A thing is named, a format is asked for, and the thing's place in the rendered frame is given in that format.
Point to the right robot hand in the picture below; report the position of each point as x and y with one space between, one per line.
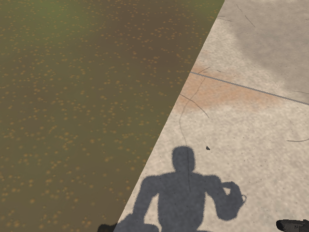
293 225

